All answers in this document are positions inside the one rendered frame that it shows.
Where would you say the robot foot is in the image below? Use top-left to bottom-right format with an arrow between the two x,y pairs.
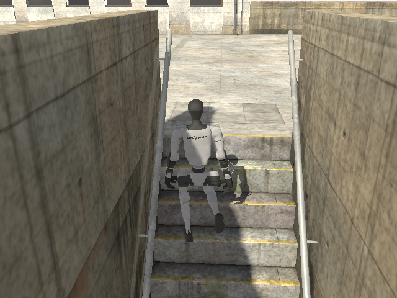
183,227 -> 193,242
215,213 -> 225,233

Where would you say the robot right hand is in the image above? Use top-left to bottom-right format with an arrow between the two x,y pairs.
218,178 -> 233,194

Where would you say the robot left upper arm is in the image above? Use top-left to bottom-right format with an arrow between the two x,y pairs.
170,127 -> 184,161

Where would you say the right robot foot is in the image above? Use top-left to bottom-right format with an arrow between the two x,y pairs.
215,213 -> 225,233

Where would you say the left robot foot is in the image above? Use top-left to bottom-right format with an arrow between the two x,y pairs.
183,227 -> 193,242

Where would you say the left robot forearm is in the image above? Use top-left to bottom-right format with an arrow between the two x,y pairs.
165,152 -> 176,178

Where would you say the robot right upper arm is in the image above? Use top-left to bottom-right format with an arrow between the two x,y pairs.
210,125 -> 226,160

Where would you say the right robot forearm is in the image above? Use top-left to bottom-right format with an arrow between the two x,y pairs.
219,150 -> 231,179

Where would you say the robot left hand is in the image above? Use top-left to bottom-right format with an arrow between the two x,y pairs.
164,175 -> 177,189

